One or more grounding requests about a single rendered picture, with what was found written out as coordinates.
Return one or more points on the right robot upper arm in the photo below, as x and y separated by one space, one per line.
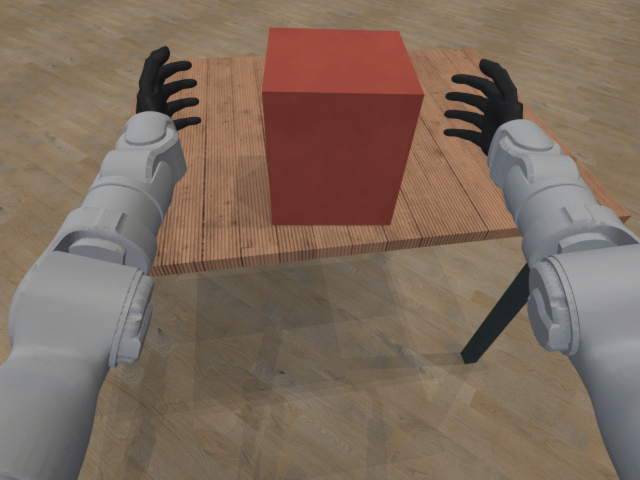
586 305

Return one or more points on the robot right hand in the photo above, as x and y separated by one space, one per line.
500 106

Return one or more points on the left robot forearm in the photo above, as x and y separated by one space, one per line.
125 206

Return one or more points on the carton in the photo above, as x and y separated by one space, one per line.
340 112

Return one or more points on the left robot upper arm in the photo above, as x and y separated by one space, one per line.
79 317

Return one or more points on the right robot forearm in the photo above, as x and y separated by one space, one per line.
555 211

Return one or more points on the table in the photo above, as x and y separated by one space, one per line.
220 213

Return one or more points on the robot left hand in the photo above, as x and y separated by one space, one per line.
153 95

